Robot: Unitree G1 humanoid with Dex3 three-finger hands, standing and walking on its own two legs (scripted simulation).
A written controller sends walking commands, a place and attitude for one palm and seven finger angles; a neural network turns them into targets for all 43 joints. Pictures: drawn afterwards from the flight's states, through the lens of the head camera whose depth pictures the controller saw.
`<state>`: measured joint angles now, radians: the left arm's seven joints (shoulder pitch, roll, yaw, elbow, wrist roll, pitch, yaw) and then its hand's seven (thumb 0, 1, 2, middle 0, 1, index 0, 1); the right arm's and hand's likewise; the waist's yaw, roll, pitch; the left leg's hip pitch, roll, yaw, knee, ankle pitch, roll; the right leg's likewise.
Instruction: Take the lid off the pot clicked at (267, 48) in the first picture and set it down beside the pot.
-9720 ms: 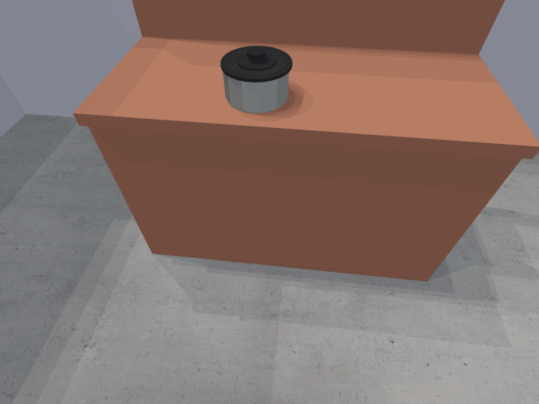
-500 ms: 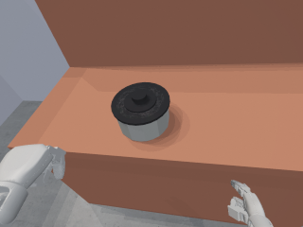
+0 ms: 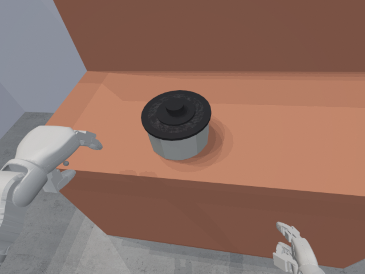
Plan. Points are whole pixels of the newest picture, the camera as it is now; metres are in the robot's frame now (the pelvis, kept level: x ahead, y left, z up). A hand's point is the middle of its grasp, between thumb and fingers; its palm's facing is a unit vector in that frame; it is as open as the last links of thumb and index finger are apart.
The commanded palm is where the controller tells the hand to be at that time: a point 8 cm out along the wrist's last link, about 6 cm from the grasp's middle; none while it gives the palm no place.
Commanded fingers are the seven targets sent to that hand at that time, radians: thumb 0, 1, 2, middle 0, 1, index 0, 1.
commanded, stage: reach forward and open the fingers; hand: left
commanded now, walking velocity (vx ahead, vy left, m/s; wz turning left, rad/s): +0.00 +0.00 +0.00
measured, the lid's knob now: (174, 106) +0.49 +0.08 +0.10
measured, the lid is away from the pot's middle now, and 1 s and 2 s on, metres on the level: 0.00 0.00 0.00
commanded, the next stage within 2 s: move the open hand above the knob in 0.24 s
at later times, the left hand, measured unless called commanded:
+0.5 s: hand (86, 144) +0.32 +0.23 +0.15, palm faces -0.16 +0.01 -0.99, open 10.2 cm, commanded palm +0.29 +0.23 +0.23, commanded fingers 0.00 -0.34 1.50 -0.84 -0.08 -0.84 -0.08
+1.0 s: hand (116, 124) +0.36 +0.18 +0.16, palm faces -0.13 -0.07 -0.99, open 10.2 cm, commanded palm +0.34 +0.17 +0.23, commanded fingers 0.00 -0.34 1.50 -0.84 -0.08 -0.84 -0.08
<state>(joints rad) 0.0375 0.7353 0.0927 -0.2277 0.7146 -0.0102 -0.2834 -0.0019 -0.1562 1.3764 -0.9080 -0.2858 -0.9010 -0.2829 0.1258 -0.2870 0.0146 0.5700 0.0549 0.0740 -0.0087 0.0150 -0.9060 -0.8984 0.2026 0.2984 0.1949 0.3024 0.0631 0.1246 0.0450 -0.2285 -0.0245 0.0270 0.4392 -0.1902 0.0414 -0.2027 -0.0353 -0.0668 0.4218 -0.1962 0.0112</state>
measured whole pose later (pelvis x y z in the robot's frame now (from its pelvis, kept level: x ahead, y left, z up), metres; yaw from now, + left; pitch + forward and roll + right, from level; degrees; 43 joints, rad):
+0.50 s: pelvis +0.00 +0.01 +0.00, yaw +1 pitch -1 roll +0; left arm -0.24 0.69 -0.07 -0.13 0.76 0.09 -0.38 0.00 -0.33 1.49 -0.85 -0.09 -0.84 -0.09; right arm 0.10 -0.29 0.04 0.55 0.06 0.07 0.00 0.01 -0.91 -0.90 0.20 0.30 0.20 0.30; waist 0.06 0.12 0.05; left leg -0.24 -0.04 0.02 0.44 -0.19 0.05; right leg -0.22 -0.05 -0.07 0.45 -0.21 0.02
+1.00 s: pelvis +0.02 -0.01 +0.00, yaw +0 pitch +1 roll +1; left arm -0.37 0.58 -0.14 -0.06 0.77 0.23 -0.38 0.00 -0.33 1.49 -0.85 -0.09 -0.84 -0.08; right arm 0.10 -0.30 0.03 0.55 0.08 0.13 0.05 0.01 -0.91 -0.90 0.20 0.30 0.19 0.30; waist 0.05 0.14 0.01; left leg -0.25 -0.03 0.02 0.45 -0.21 0.03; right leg -0.24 -0.04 -0.07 0.48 -0.25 0.00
